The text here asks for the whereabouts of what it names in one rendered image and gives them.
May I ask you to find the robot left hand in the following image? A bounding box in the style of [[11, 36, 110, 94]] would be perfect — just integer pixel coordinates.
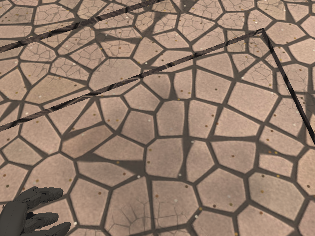
[[0, 186, 71, 236]]

